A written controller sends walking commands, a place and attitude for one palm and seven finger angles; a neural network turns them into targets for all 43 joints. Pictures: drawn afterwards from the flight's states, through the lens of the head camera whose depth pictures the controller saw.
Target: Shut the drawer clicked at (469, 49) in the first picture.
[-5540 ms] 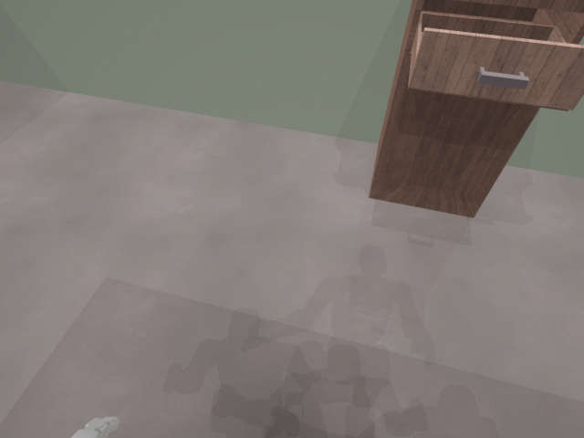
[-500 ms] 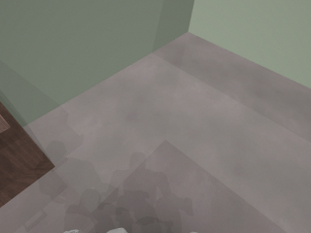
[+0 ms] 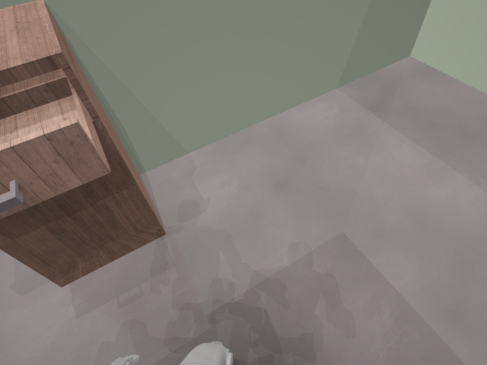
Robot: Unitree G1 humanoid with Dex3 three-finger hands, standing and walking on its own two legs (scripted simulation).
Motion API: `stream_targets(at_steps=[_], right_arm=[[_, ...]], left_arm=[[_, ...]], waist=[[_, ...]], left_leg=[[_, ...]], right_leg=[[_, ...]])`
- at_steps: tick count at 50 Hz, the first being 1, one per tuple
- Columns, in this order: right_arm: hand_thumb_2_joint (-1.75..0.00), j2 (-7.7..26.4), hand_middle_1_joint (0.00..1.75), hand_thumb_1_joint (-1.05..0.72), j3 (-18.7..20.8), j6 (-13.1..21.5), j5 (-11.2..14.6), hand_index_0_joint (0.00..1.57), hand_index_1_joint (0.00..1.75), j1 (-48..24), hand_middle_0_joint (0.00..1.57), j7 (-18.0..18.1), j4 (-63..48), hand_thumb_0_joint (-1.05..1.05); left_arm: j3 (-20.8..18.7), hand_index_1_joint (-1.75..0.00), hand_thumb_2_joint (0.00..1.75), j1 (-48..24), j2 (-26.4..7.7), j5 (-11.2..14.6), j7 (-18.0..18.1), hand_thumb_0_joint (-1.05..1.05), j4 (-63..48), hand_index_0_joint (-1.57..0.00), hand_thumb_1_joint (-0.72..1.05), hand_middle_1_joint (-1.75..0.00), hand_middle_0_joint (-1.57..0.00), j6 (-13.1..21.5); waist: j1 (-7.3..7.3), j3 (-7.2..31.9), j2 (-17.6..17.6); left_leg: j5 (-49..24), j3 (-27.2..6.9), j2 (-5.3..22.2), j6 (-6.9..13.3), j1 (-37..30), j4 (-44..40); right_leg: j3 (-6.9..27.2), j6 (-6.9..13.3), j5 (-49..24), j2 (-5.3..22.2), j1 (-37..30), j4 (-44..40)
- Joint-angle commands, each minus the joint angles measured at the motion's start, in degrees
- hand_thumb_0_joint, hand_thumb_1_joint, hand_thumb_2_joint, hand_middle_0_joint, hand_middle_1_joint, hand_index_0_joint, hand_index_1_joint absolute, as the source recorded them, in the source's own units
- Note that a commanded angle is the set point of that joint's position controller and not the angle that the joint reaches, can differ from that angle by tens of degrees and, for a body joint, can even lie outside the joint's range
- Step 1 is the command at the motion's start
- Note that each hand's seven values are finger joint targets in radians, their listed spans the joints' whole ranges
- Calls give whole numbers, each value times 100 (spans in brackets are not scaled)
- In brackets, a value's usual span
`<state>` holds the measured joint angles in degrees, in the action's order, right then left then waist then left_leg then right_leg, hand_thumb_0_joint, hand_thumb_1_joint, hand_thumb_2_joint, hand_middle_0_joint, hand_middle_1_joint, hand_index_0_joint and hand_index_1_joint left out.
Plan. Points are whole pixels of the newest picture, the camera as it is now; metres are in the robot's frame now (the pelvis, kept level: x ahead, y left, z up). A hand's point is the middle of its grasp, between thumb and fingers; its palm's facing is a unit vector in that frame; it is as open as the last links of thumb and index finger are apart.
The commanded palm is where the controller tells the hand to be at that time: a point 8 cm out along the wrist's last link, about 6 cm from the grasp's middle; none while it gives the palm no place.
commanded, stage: turn to face it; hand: left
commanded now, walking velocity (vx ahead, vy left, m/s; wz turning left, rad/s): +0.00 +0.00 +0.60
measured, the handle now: out of the picture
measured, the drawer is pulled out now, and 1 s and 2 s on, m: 0.24 0.24 0.24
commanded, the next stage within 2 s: take the last steps up to it in 0.80 s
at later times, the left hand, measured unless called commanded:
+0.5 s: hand out of the picture -0.02 +0.27 -0.17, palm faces +0.34 -0.90 -0.27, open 7.4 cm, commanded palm none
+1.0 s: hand out of the picture -0.04 +0.20 -0.15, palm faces +0.50 -0.83 -0.24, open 7.3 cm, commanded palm none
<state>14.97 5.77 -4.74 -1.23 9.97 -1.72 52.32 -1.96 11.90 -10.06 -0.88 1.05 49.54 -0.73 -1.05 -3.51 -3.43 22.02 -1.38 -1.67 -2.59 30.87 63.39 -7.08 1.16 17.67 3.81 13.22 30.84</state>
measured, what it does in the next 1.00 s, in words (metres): steps on the spot, turning left: left foot, then right foot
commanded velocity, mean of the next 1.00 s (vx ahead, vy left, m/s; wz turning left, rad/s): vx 0.04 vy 0.00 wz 0.38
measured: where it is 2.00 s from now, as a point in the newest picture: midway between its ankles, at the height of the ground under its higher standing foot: (216, 363)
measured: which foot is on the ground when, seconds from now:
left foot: up 0.00-0.28, down 0.30-0.70, up 0.72-1.00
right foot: down 0.00-0.30, up 0.32-0.68, down 0.70-1.00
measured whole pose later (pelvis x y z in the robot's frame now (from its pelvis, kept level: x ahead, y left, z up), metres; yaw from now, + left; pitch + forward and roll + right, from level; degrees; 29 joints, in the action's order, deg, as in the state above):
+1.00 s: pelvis +0.00 +0.01 +0.00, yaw +29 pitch -1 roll +1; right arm 13.4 3.9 -4.6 -0.8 11.4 -0.7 57.3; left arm -1.6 14.3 -9.2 -1.4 0.9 54.3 0.5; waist 0.4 -3.3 -1.2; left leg 24.9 0.4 1.6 -2.7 21.6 53.2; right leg -9.6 0.7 15.7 5.1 10.9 27.8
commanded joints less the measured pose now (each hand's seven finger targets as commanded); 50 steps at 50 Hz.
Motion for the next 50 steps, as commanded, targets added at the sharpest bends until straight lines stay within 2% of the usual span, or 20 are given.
stream_targets(at_steps=[1, 9, 11, 13, 14, 15, 16, 17, 21, 28, 32, 33, 34, 35, 36, 37, 40, 43, 46, 50], right_arm=[[-90, 368, 30, -90, 41, 132, -3, 20, 30, -155, 20, -22, -386, 0], [-90, 224, 30, -90, -124, 191, 57, 20, 30, -758, 20, -18, -540, 0], [-90, 261, 30, -90, -129, 241, 59, 20, 30, -586, 20, 0, -534, 0], [-90, 428, 30, -90, -92, 303, 39, 20, 30, -200, 20, 8, -452, 0], [-90, 883, 30, -90, 21, 368, 7, 20, 30, 206, 20, 26, -383, 0], [-90, 1532, 30, -90, 185, 391, -6, 20, 30, 610, 20, 67, -340, 0], [-90, 1583, 30, -90, 183, 353, 38, 20, 30, 917, 20, 99, -149, 0], [-90, 1442, 30, -90, 164, 373, 23, 20, 30, 766, 20, 173, -165, 0], [-90, 934, 30, -90, -25, 408, -5, 20, 30, -189, 20, 210, -441, 0], [-90, 919, 30, -90, 10, 357, -29, 20, 30, 55, 20, 200, -352, 0], [-90, 895, 30, -90, 27, 330, -17, 20, 30, -81, 20, 193, -370, 0], [-90, 800, 30, -90, 11, 335, 25, 20, 30, -94, 20, 177, -358, 0], [-90, 532, 30, -90, -22, 351, 69, 20, 30, -4, 20, 148, -363, 0], [-90, 161, 30, -90, -102, 360, 85, 20, 30, 0, 20, 123, -524, 0], [-90, 411, 30, -90, -26, 252, 41, 20, 30, -76, 20, 164, -504, 0], [-90, 397, 30, -90, -2, 195, 27, 20, 30, -155, 20, 150, -404, 0], [-90, 287, 30, -90, -38, 170, 3, 20, 30, 154, 20, 89, -103, 0], [-90, 205, 30, -90, -81, 158, 31, 20, 30, 92, 20, 90, -9, 0], [-90, 106, 30, -90, -150, 172, 31, 20, 30, -131, 20, 106, 16, 0], [-90, 39, 30, -90, -221, 303, 9, 20, 30, -309, 20, 51, 0, 0]], left_arm=[[-267, -30, 90, 91, -1076, -38, 113, 0, -341, -20, 90, -30, -20, 178], [-390, -30, 90, 599, -1481, -95, 79, 0, -47, -20, 90, -30, -20, 78], [-426, -30, 90, 522, -1532, -89, 70, 0, -17, -20, 90, -30, -20, 50], [-448, -30, 90, 423, -1491, -30, 42, 0, 11, -20, 90, -30, -20, 20], [-434, -30, 90, 445, -1340, 19, 10, 0, -91, -20, 90, -30, -20, -1], [-321, -30, 90, 214, -923, 48, -50, 0, -380, -20, 90, -30, -20, 1], [-279, -30, 90, -162, -980, -27, 6, 0, -504, -20, 90, -30, -20, -74], [-301, -30, 90, -315, -881, 0, 38, 0, -443, -20, 90, -30, -20, -93], [-334, -30, 90, -7, -917, 1, -52, 0, -119, -20, 90, -30, -20, -105], [-255, -30, 90, -233, -779, 24, -8, 0, -229, -20, 90, -30, -20, -97], [-237, -30, 90, 251, -735, 60, 28, 0, -140, -20, 90, -30, -20, 3], [-247, -30, 90, 427, -852, 48, 45, 0, -93, -20, 90, -30, -20, 61], [-298, -30, 90, 593, -1143, -10, 77, 0, -50, -20, 90, -30, -20, 135], [-382, -30, 90, 679, -1618, -86, 107, 0, -35, -20, 90, -30, -20, 172], [-387, -30, 90, 682, -1650, -33, 103, 0, -88, -20, 90, -30, -20, 164], [-365, -30, 90, 380, -1495, -35, 115, 0, -117, -20, 90, -30, -20, 146], [-256, -30, 90, -124, -1076, -34, 119, 0, -181, -20, 90, -30, -20, 160], [-251, -30, 90, 181, -1058, -44, 122, 0, -13, -20, 90, -30, -20, 184], [-261, -30, 90, 555, -1127, -75, 103, 0, 195, -20, 90, -30, -20, 185], [-316, -30, 90, 825, -1219, -109, 54, 0, 473, -20, 90, -30, -20, 219]], waist=[[87, 328, 1327], [428, 497, 1547], [357, 639, 1661], [112, 827, 1290], [-127, 1147, 324], [-365, 1094, -1482], [-474, 1094, -1042], [-417, 992, -1212], [37, 439, -589], [-93, 512, -485], [151, 711, -505], [253, 763, -290], [314, 854, 515], [335, 756, 2020], [424, 763, 1906], [309, 458, 1690], [19, 243, 1226], [131, 308, 1316], [305, 299, 1376], [478, 276, 1367]], left_leg=[[-66, 128, 353, -226, 368, 378], [406, 707, 347, -115, -515, -1750], [212, 836, 313, -39, -882, -2418], [-769, 839, 328, 71, -1804, -3673], [-2045, 67, 913, 371, -3009, -4114], [-4615, -1877, 2456, 1203, -3759, -4125], [-4644, -1780, 2681, 1560, -3409, -4087], [-4272, -1708, 2402, 1533, -3155, -4082], [-3356, -831, 1513, 1112, -2143, -4282], [-3219, -1242, 1499, 1290, -2181, -4213], [-3512, -1322, 1294, 1097, -1946, -3732], [-3132, -1260, 1108, 895, -1617, -3438], [-1970, -812, 657, 516, -989, -2759], [603, 10, -185, 124, 12, -1654], [1272, -362, -4, 143, -199, -636], [1038, -415, 45, 150, -136, 69], [180, -185, 231, 14, -62, 538], [116, 7, 259, -72, -181, 42], [302, 198, 267, -77, -386, -724], [412, 469, 359, 57, -624, -1814]], right_leg=[[660, 495, -2562, 1449, -730, -1073], [249, 582, -3296, 1789, -1066, -661], [102, 475, -3365, 1816, -1095, -385], [-272, 114, -2982, 1652, -729, 346], [-461, -227, -2037, 1358, 306, 1425], [-492, -685, 1687, 540, 2061, 2651], [161, -619, 2136, 473, 2120, 3274], [421, -616, 1841, 473, 2249, 3540], [525, -625, 675, 349, 1723, 3410], [474, -593, 882, 22, 1145, 1929], [345, -518, 44, -219, 134, 320], [413, -483, -588, -139, -467, -533], [1074, -305, -1188, 580, -1165, -1091], [2440, 359, -2317, 1972, -1471, -1250], [2534, 785, -2197, 2353, -705, -1385], [2399, 860, -1831, 2074, -315, -1462], [1138, 594, -2193, 1399, -304, -1202], [804, 585, -2575, 1349, -597, -1186], [843, 642, -2511, 1391, -746, -1224], [1093, 722, -737, 1572, -853, -1574]])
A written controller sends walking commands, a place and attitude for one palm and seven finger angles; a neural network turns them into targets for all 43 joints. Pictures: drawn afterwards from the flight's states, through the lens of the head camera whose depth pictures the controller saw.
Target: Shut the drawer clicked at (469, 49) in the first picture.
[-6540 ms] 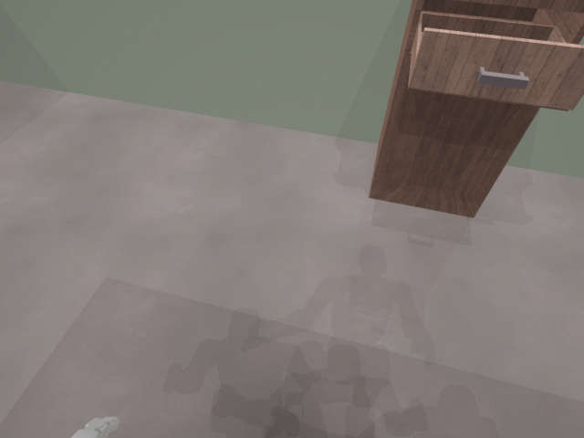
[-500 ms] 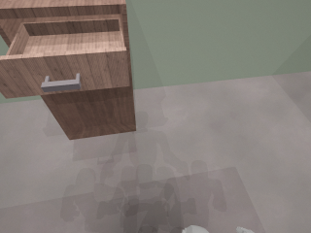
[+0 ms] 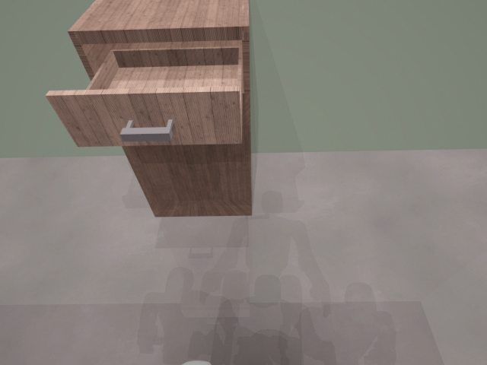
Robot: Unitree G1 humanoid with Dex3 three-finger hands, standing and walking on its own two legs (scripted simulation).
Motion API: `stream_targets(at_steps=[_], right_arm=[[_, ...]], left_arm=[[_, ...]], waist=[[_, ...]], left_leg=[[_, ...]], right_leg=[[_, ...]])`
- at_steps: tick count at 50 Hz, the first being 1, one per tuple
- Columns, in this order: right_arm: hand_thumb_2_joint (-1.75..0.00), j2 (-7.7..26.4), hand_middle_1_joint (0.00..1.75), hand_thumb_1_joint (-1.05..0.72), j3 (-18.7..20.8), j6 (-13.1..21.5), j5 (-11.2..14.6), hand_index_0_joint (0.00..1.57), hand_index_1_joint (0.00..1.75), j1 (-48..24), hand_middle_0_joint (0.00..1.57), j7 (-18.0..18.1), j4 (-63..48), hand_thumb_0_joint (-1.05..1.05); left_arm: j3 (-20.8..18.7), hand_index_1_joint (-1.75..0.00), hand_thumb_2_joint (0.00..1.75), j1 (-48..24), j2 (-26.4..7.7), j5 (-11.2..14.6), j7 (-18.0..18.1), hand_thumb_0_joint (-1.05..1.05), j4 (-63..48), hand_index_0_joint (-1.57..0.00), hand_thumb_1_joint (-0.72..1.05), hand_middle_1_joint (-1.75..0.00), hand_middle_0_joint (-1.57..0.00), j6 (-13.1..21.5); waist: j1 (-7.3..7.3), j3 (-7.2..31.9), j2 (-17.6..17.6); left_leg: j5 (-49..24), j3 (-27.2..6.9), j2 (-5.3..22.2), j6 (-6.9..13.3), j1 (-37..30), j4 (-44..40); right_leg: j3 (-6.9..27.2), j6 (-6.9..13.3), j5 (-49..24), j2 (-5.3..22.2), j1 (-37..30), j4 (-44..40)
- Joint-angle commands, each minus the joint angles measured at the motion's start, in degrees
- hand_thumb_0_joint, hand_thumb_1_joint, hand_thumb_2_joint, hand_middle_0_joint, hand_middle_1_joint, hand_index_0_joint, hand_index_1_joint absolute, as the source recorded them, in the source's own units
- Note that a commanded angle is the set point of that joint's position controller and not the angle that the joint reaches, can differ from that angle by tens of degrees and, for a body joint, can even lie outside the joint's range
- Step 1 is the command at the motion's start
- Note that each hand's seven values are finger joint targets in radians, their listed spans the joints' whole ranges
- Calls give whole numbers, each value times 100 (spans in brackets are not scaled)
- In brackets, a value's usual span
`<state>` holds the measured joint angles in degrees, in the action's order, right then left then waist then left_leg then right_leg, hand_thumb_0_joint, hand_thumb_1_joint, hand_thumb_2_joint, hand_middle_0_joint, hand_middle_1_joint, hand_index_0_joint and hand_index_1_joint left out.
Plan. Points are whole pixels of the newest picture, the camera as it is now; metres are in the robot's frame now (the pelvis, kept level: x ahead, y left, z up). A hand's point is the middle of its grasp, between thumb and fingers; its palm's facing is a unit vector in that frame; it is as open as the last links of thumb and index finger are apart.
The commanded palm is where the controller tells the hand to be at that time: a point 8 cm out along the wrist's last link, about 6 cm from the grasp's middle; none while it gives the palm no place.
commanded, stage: take the last steps up to it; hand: left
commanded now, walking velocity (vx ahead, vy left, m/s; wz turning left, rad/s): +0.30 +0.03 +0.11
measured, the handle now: (148, 128) +0.61 +0.27 +0.02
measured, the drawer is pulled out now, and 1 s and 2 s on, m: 0.24 0.24 0.24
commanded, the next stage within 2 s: come to a stop and stand still in 0.78 s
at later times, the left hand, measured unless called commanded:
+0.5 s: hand out of the picture +0.13 +0.23 -0.17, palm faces +0.05 -0.99 -0.16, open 7.4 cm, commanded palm none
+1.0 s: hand (164, 306) +0.26 +0.20 -0.17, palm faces +0.11 -0.98 -0.19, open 7.3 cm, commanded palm none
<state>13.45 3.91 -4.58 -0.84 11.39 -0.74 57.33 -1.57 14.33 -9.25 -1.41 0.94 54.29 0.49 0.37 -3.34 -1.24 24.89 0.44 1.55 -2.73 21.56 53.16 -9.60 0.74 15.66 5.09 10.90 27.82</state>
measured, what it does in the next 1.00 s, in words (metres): walks ahead: left foot, then right foot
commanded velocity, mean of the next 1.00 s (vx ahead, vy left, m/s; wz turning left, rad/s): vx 0.17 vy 0.00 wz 0.02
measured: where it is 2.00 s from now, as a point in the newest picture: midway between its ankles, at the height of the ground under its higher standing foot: outside the picture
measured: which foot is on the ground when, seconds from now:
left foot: up 0.00-0.10, down 0.12-0.64, up 0.66-1.00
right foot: down 0.00-0.14, up 0.16-0.62, down 0.64-1.00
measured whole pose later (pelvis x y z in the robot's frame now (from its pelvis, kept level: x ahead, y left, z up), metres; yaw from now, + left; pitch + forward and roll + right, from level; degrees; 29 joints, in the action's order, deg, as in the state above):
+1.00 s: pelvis +0.25 +0.02 +0.00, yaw +2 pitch -2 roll -1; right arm 10.2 2.5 0.7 -0.7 10.7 0.9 59.5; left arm -1.6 15.9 -8.6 -0.8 1.1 62.4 2.4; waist 1.1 -1.5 -1.8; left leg 13.3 3.6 5.4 -2.2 22.8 38.1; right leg -8.9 1.9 13.5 0.2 9.5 24.6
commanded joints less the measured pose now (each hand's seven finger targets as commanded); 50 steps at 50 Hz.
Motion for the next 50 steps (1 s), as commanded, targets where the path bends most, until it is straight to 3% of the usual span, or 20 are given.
stream_targets(at_steps=[1, 4, 5, 6, 7, 8, 11, 14, 20, 26, 28, 30, 31, 32, 33, 35, 37, 40, 46, 50], right_arm=[[-90, 181, 30, -90, -40, 327, -26, 20, 30, -415, 20, -57, -504, 0], [-90, 123, 30, -90, -75, 462, -46, 20, 30, 342, 20, -33, -238, 0], [-90, 337, 30, -90, -41, 518, -36, 20, 30, 752, 20, 12, -83, 0], [-90, 780, 30, -90, 64, 554, -98, 20, 30, 1202, 20, 65, 27, 0], [-90, 1114, 30, -90, 106, 550, -100, 20, 30, 1645, 20, 119, 104, 0], [-90, 1112, 30, -90, 108, 557, -95, 20, 30, 1633, 20, 154, 158, 0], [-90, 526, 30, -90, -88, 691, -51, 20, 30, 997, 20, 214, 52, 0], [-90, 376, 30, -90, -130, 822, 9, 20, 30, 1048, 20, 237, 150, 0], [-90, 255, 30, -90, -104, 887, 12, 20, 30, 1543, 20, 272, 490, 0], [-90, 189, 30, -90, -86, 862, -72, 20, 30, 1908, 20, 292, 752, 0], [-90, 218, 30, -90, -76, 842, -80, 20, 30, 1839, 20, 289, 801, 0], [-90, 299, 30, -90, -61, 827, -34, 20, 30, 1666, 20, 290, 805, 0], [-90, 258, 30, -90, -52, 848, 11, 20, 30, 1631, 20, 260, 780, 0], [-90, -49, 30, -90, -74, 886, 82, 20, 30, 1895, 20, 215, 663, 0], [-90, -105, 30, -90, -94, 836, 110, 20, 30, 1821, 20, 233, 480, 0], [-90, -149, 30, -90, -40, 739, 48, 20, 30, 1237, 20, 191, 365, 0], [-90, -310, 30, -90, -71, 637, -43, 20, 30, 1133, 20, 140, 388, 0], [-90, -462, 30, -90, -93, 501, -82, 20, 30, 1483, 20, 123, 477, 0], [-90, -431, 30, -90, -190, 533, -17, 20, 30, 677, 20, 95, 226, 0], [-90, -213, 30, -90, -216, 571, 30, 20, 30, 693, 20, 161, 372, 0]], left_arm=[[-362, -30, 90, 617, -1334, -56, 49, 0, 51, -20, 90, -30, -20, 102], [-343, -30, 90, 369, -1274, -11, 4, 0, 163, -20, 90, -30, -20, 68], [-292, -30, 90, 281, -1107, 38, -30, 0, 157, -20, 90, -30, -20, 39], [-218, -30, 90, 257, -709, 64, -83, 0, 52, -20, 90, -30, -20, 18], [-126, -30, 90, -84, -534, 24, -95, 0, -169, -20, 90, -30, -20, 48], [-151, -30, 90, -356, -631, -39, -66, 0, -222, -20, 90, -30, -20, 23], [-164, -30, 90, -230, -616, -26, -201, 0, 108, -20, 90, -30, -20, 83], [-141, -30, 90, 165, -542, -2, -201, 0, 359, -20, 90, -30, -20, 47], [-147, -30, 90, -365, -415, 18, -188, 0, 212, -20, 90, -30, -20, 5], [-142, -30, 90, -1116, -251, 40, -206, 0, -24, -20, 90, -30, -20, 88], [-164, -30, 90, -946, -297, 45, -192, 0, 11, -20, 90, -30, -20, 114], [-226, -30, 90, 113, -408, 25, -167, 0, 331, -20, 90, -30, -20, 183], [-303, -30, 90, 942, -692, -1, -134, 0, 582, -20, 90, -30, -20, 263], [-456, -30, 90, 1697, -1254, -38, -52, 0, 774, -20, 90, -30, -20, 347], [-460, -30, 90, 1919, -1551, 81, -20, 0, 814, -20, 90, -30, -20, 319], [-392, -30, 90, 723, -1199, 98, 14, 0, 509, -20, 90, -30, -20, 266], [-218, -30, 90, 180, -618, 66, 47, 0, 418, -20, 90, -30, -20, 309], [-175, -30, 90, 112, -354, 14, 68, 0, 419, -20, 90, -30, -20, 360], [-116, -30, 90, 255, -573, 23, 40, 0, 558, -20, 90, -30, -20, 316], [-65, -30, 90, 228, -616, 86, 113, 0, 672, -20, 90, -30, -20, 159]], waist=[[334, 241, 1152], [-50, 227, 920], [-252, 274, 251], [-435, 231, -1244], [-609, -75, -1687], [-630, -207, -1646], [-254, -656, -594], [-66, -310, -466], [-130, -543, -321], [-366, -705, -521], [-261, -662, -543], [254, -148, -373], [605, 375, -80], [743, 1252, 1164], [612, 1347, 1152], [381, 435, 706], [31, -21, 365], [-256, 95, 690], [-75, 97, 734], [-168, 326, 527]], left_leg=[[158, 346, 42, 133, 106, -1062], [-540, 691, -111, 266, -1340, -2644], [-530, 376, 68, 329, -2151, -3096], [223, -1280, 1215, 772, -2657, -3684], [369, -2473, 2062, 1314, -2536, -4326], [913, -2668, 2215, 1499, -2139, -4499], [-257, -1553, 1582, 1332, -1649, -4515], [-2058, -710, 1290, 1247, -1899, -4367], [-2770, -491, 1390, 1367, -2155, -4388], [-3630, -310, 1394, 1257, -2202, -3994], [-4079, -240, 1393, 1197, -1958, -3677], [-4810, 63, 1137, 980, -1751, -2566], [-4436, 212, 874, 777, -1197, -1432], [-2171, 594, 179, 507, 102, 344], [879, 317, -258, 433, 719, 1983], [221, -198, 308, 497, 1050, 2488], [-482, -171, 543, 413, 725, 1941], [-634, 112, 563, 204, 280, 937], [-909, 369, 393, 16, -41, -1063], [-2587, 248, 345, 19, -1425, -2805]], right_leg=[[1414, 780, -125, 1476, -484, -1315], [957, 457, 997, 1107, 388, -962], [648, 220, 1330, 834, 1083, -394], [72, -101, 1471, 175, 2104, 963], [14, -171, 1836, -209, 2808, 2107], [481, -80, 1866, -49, 2929, 2858], [769, -88, 598, 184, 2842, 3475], [685, -215, 22, 162, 2561, 3442], [642, -306, -318, 248, 2889, 2726], [376, -69, -209, 22, 2323, 1410], [220, 43, -80, -165, 1635, 1059], [13, 153, -503, -459, 227, 462], [382, 290, -862, -211, -1023, 180], [2310, 831, -1636, 1298, -2473, -147], [3682, 1410, -2517, 2343, -2363, -859], [3212, 1340, -137, 2025, -718, -1423], [2030, 933, -361, 1489, 403, -1606], [1083, 781, -1346, 1111, 791, -1576], [925, 796, -2320, 934, 363, -1346], [650, 340, -2297, 528, 421, -472]])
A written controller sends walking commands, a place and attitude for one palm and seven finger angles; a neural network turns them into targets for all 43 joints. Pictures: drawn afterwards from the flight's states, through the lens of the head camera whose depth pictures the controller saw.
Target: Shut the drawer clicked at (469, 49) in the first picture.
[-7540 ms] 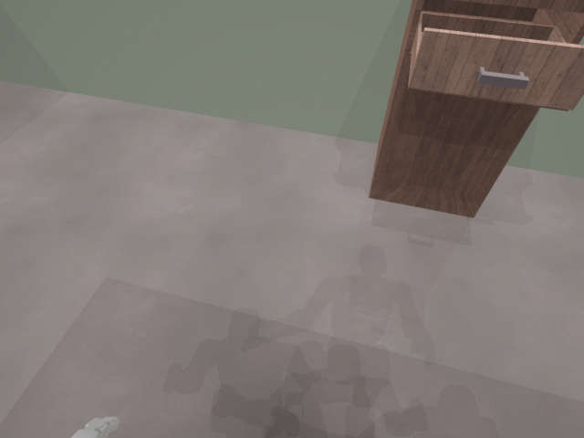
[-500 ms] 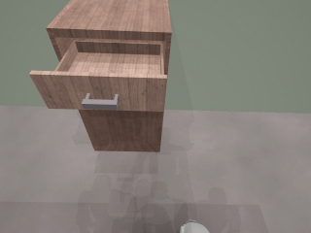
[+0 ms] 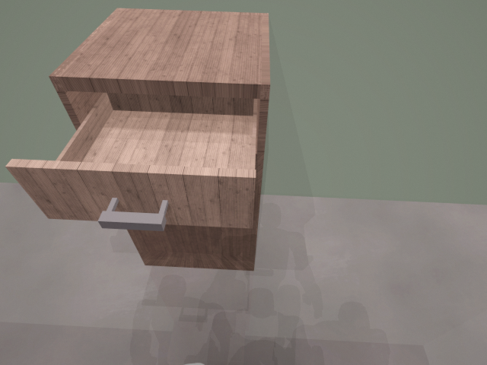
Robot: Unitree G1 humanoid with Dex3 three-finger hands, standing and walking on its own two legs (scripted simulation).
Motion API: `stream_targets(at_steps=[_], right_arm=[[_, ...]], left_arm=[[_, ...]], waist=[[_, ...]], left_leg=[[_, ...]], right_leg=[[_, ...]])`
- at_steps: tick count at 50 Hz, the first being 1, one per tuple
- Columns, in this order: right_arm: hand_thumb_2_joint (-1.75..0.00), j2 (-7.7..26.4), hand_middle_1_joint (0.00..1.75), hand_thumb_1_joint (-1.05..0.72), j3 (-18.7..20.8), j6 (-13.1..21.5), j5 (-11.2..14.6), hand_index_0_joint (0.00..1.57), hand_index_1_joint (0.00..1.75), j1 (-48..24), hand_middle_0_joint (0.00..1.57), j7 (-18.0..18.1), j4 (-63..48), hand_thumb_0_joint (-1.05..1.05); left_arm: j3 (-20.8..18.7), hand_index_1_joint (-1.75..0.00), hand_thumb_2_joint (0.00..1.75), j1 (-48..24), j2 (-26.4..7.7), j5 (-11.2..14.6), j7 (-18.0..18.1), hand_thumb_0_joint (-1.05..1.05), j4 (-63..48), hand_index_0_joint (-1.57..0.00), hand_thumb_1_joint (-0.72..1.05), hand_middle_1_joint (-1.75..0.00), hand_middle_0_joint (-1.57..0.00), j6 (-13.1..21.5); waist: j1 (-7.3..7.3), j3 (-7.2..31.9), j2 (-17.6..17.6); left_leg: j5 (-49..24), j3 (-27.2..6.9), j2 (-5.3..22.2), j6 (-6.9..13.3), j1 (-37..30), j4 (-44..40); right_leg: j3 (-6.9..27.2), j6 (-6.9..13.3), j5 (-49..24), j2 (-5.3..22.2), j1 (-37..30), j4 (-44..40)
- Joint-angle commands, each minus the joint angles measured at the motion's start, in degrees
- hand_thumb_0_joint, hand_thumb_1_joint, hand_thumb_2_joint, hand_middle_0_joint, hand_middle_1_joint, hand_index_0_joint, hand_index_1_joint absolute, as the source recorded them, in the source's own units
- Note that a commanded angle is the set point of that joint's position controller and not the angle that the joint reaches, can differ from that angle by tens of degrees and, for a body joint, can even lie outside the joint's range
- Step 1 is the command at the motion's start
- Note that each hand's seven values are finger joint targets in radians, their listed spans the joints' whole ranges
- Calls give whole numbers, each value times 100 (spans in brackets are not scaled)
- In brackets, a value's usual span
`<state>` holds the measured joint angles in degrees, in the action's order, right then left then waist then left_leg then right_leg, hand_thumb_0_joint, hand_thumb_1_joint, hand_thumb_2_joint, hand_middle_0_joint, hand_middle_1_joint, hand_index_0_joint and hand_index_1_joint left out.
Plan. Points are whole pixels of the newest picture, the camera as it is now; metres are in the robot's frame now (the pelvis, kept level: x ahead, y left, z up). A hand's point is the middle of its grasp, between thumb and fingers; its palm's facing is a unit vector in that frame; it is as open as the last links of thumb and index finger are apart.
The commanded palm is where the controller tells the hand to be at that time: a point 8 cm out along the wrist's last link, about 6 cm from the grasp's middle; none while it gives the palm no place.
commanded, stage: come to a stop and stand still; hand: left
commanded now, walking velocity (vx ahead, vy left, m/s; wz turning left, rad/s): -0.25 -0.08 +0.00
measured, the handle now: (136, 212) +0.37 +0.24 +0.02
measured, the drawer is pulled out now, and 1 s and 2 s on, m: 0.24 0.24 0.24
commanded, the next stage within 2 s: look again from close up in 1.06 s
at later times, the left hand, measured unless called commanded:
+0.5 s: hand out of the picture +0.00 +0.16 -0.17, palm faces +0.03 -0.96 -0.28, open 7.4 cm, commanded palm none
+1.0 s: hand out of the picture -0.06 +0.11 -0.17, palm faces +0.04 -0.98 -0.19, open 7.3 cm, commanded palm none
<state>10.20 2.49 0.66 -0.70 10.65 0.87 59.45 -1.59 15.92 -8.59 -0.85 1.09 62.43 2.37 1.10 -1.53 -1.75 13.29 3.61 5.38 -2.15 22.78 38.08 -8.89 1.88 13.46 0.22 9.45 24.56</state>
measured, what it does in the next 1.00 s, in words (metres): steps on the spot: left foot, then right foot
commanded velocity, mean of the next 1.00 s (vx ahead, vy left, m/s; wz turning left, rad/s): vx -0.04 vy -0.03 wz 0.00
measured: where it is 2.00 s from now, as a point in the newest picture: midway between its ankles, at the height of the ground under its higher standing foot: outside the picture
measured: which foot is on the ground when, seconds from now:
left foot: up 0.00-0.02, down 0.04-0.44, up 0.46-0.66, down 0.68-1.00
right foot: down 0.00-0.08, up 0.10-0.40, down 0.42-1.00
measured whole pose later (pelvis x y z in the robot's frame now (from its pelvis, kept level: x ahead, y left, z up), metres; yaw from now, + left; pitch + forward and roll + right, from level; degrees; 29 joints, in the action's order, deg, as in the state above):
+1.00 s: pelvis -0.06 -0.06 +0.00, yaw -1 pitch -2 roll +0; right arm 6.2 0.5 -0.9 -0.6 17.3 1.8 66.1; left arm -0.7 15.9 -7.6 -0.1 1.4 65.4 -0.2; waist 0.3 -1.1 -1.1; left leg 12.2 1.4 2.9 -2.3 8.2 22.2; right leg -4.9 3.2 11.0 -1.2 10.8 23.2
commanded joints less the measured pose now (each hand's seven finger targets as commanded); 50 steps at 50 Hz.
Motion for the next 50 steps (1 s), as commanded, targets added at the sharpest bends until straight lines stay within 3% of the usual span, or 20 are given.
stream_targets(at_steps=[1, 3, 4, 6, 8, 13, 17, 19, 20, 21, 22, 23, 26, 30, 32, 34, 35, 37, 42, 50], right_arm=[[-90, 368, 30, -90, -37, 99, 12, 20, 30, 736, 20, 23, 135, 0], [-90, 729, 30, -90, 26, 66, 25, 20, 30, 513, 20, 85, 5, 0], [-90, 749, 30, -90, 47, 43, 26, 20, 30, 405, 20, 132, 0, 0], [-90, 845, 30, -90, 105, -16, -6, 20, 30, 275, 20, 215, -77, 0], [-90, 887, 30, -90, 166, -46, -16, 20, 30, 110, 20, 245, -198, 0], [-90, 884, 30, -90, 280, -104, -42, 20, 30, -13, 20, 200, -348, 0], [-90, 924, 30, -90, 327, -153, -78, 20, 30, -140, 20, 116, -376, 0], [-90, 849, 30, -90, 332, -201, -37, 20, 30, -221, 20, 72, -391, 0], [-90, 567, 30, -90, 308, -240, 6, 20, 30, -153, 20, 46, -419, 0], [-90, 163, 30, -90, 216, -288, 39, 20, 30, -162, 20, -10, -548, 0], [-90, 279, 30, -90, 218, -355, 8, 20, 30, -519, 20, -38, -645, 0], [-90, 259, 30, -90, 210, -398, -13, 20, 30, -492, 20, -29, -618, 0], [-90, 270, 30, -90, 184, -318, -12, 20, 30, 220, 20, -43, -177, 0], [-90, 131, 30, -90, 51, -197, 10, 20, 30, 284, 20, 28, -45, 0], [-90, 93, 30, -90, -30, -122, 10, 20, 30, 646, 20, 84, 180, 0], [-90, 342, 30, -90, -63, -2, -4, 20, 30, 695, 20, 123, 305, 0], [-90, 417, 30, -90, -62, -16, 0, 20, 30, 617, 20, 136, 329, 0], [-90, 318, 30, -90, -110, 20, 2, 20, 30, 620, 20, 153, 469, 0], [-90, 195, 30, -90, -128, -45, -3, 20, 30, 803, 20, 141, 556, 0], [-90, 70, 30, -90, -120, -87, -23, 20, 30, 1184, 20, 121, 581, 0]], left_arm=[[-39, -30, 90, 276, -535, 41, 119, 0, -138, -20, 90, -30, -20, -84], [-8, -30, 90, 642, -384, 15, 166, 0, -178, -20, 90, -30, -20, -216], [-24, -30, 90, 631, -442, 39, 167, 0, -137, -20, 90, -30, -20, -282], [-76, -30, 90, 595, -576, 26, 132, 0, -191, -20, 90, -30, -20, -381], [-134, -30, 90, 590, -573, -6, 109, 0, -250, -20, 90, -30, -20, -397], [-229, -30, 90, 439, -477, -27, 72, 0, -522, -20, 90, -30, -20, -458], [-184, -30, 90, 590, -342, -17, 50, 0, -556, -20, 90, -30, -20, -434], [-192, -30, 90, 1070, -422, -41, 52, 0, -364, -20, 90, -30, -20, -392], [-213, -30, 90, 1106, -679, -102, 71, 0, -367, -20, 90, -30, -20, -358], [-242, -30, 90, 686, -1130, -133, 79, 0, -513, -20, 90, -30, -20, -324], [-241, -30, 90, 255, -1212, -97, 91, 0, -703, -20, 90, -30, -20, -324], [-241, -30, 90, -64, -1171, -113, 123, 0, -721, -20, 90, -30, -20, -299], [-167, -30, 90, -533, -901, -87, 96, 0, -721, -20, 90, -30, -20, -247], [-152, -30, 90, 60, -854, -43, 110, 0, -416, -20, 90, -30, -20, -187], [-126, -30, 90, 44, -817, 33, 121, 0, -258, -20, 90, -30, -20, -175], [-47, -30, 90, 222, -547, 82, 93, 0, -176, -20, 90, -30, -20, -176], [-45, -30, 90, 186, -521, 68, 105, 0, -179, -20, 90, -30, -20, -191], [-37, -30, 90, 69, -604, 85, 94, 0, -32, -20, 90, -30, -20, -201], [-11, -30, 90, 72, -612, 73, 79, 0, 113, -20, 90, -30, -20, -199], [-20, -30, 90, 270, -495, 41, 96, 0, 127, -20, 90, -30, -20, -177]], waist=[[-152, 216, 25], [-9, -48, -675], [-39, 28, -1288], [-64, 162, -1152], [-83, 347, -704], [-153, 747, -474], [-119, 706, -955], [108, 584, -514], [106, 266, 296], [-44, -144, 1507], [110, -345, 1548], [-6, -510, 1700], [-301, -479, 1074], [-26, -100, 944], [-144, 145, 762], [7, 239, 3], [47, 129, 80], [24, 213, -466], [-29, -243, 39], [-130, -465, 463]], left_leg=[[-2672, -387, 368, 98, -1840, -1377], [-3669, -939, 1136, 639, -1497, -1533], [-3858, -1215, 1318, 869, -1313, -1910], [-3782, -1358, 1523, 1223, -1323, -2097], [-3986, -1260, 1583, 1386, -1500, -1809], [-2918, -942, 1407, 1291, -1591, -1777], [-1318, -968, 1220, 1102, -1130, -1938], [-58, -728, 838, 742, -368, -1679], [702, -400, 289, 395, 121, -1045], [1227, 46, -272, 24, 450, -229], [1465, -266, -244, 95, 36, 644], [1382, -468, -248, 173, -13, 1086], [886, -325, -296, 186, -110, 1523], [890, -159, -285, 90, -441, -142], [-14, -228, -253, 94, -1187, -1386], [-1439, -804, 268, 318, -1591, -1734], [-1148, -773, 351, 321, -1380, -1714], [-1132, -728, 279, 309, -1206, -1830], [-81, -535, 61, 211, -1017, -2026], [110, -388, -83, 227, -1150, -1887]], right_leg=[[569, 0, -1448, 788, 716, 110], [467, -259, 214, 459, 746, 387], [308, -353, 862, 346, 574, 946], [651, -332, 1821, 307, 889, 2274], [861, -313, 1847, 295, 1220, 3034], [886, -411, 1587, 244, 1510, 3365], [593, -312, 1405, 241, 785, 1771], [398, -271, 334, 172, -166, 312], [1012, -134, 345, 599, -199, -611], [2396, 352, 1178, 1717, 533, -1340], [2656, 709, 1776, 2054, 1622, -1718], [2696, 758, 1779, 1912, 1932, -1722], [1602, 612, 422, 1291, 1477, -1129], [1515, 673, -1217, 1242, 317, -604], [1480, 464, -1243, 1135, 244, -352], [1175, 57, -1045, 653, 359, -178], [1184, -12, -688, 562, 256, -369], [1035, -40, -919, 570, -120, -288], [1198, -20, -47, 603, 45, -757], [1373, -28, 864, 630, 585, -1124]])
